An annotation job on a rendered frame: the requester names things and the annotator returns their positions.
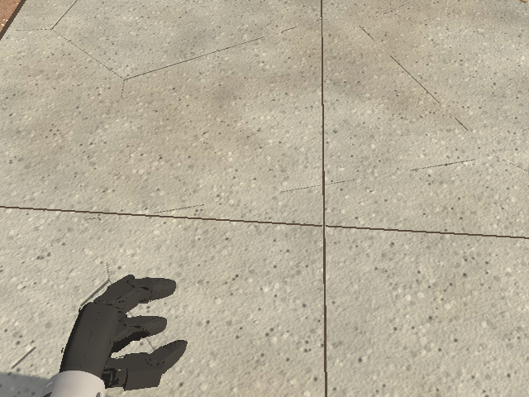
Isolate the robot left forearm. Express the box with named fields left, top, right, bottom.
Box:
left=41, top=371, right=105, bottom=397

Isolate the left robot hand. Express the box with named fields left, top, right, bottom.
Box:
left=59, top=275, right=188, bottom=391

